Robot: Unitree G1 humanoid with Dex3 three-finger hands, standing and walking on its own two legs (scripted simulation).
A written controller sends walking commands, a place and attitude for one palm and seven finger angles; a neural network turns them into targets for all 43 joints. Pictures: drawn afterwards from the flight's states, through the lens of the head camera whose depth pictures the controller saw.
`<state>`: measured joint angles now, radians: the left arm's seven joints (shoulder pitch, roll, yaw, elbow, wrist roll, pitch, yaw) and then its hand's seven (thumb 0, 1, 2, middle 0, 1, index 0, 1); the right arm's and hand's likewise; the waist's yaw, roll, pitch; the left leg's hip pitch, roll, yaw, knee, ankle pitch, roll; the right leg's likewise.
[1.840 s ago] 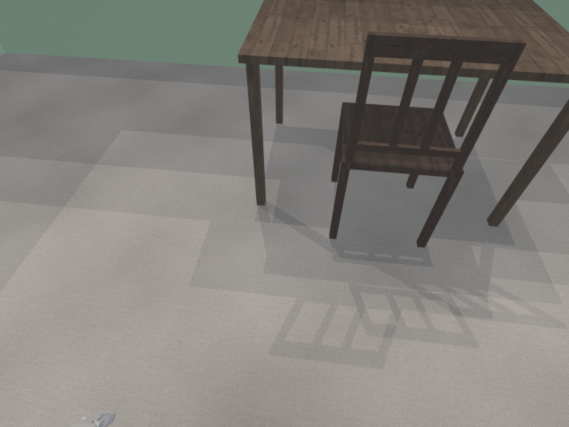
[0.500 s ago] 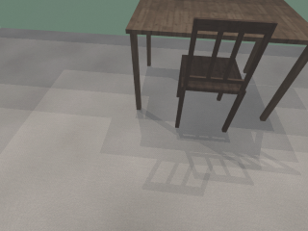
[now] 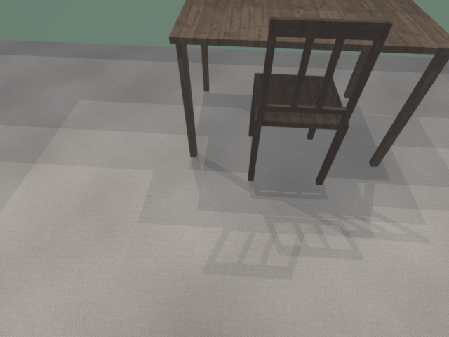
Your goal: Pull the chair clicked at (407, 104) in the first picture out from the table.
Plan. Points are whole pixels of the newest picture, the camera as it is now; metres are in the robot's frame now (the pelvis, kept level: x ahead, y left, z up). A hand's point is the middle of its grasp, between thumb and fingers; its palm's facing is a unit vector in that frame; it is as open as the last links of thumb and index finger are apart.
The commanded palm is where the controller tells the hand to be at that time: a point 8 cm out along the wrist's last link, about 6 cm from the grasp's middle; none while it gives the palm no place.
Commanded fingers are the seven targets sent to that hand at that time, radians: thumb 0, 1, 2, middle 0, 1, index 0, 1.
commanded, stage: walk to a spot facing it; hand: left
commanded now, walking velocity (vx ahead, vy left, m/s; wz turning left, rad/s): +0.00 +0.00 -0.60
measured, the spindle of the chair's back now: (301, 75) +1.05 -0.22 -0.09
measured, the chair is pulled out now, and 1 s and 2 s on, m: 0.00 0.00 0.00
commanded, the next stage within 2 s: none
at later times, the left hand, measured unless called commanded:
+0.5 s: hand out of the picture +0.05 +0.18 -0.16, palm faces -0.18 -0.95 -0.24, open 7.4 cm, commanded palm none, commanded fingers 0.00 0.90 0.90 -0.20 -0.30 -0.20 -0.30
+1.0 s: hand (159, 329) +0.16 +0.15 -0.16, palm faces -0.57 -0.79 -0.21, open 7.4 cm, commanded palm none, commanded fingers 0.00 0.90 0.90 -0.20 -0.30 -0.20 -0.30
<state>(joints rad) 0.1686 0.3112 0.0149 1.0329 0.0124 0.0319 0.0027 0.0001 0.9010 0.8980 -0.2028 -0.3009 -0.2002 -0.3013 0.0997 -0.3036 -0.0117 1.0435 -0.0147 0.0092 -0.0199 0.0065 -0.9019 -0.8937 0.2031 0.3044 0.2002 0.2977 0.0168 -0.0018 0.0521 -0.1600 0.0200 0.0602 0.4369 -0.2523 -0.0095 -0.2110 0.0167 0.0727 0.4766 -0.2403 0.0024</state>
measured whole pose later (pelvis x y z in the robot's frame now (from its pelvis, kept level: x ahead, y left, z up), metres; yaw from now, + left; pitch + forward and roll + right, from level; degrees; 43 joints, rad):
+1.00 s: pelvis -0.03 +0.03 +0.00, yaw -36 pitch +0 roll -1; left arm 0.20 0.26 0.09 0.90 0.03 0.07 -0.07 0.00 0.91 0.90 -0.20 -0.30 -0.19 -0.30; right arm 0.29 -0.23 -0.04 0.93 -0.04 -0.01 -0.01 0.01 -0.90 -0.89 0.21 0.30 0.20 0.30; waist -0.02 0.01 0.04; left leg -0.16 0.14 0.21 0.50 -0.33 -0.03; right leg -0.36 -0.05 -0.06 0.75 -0.43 0.04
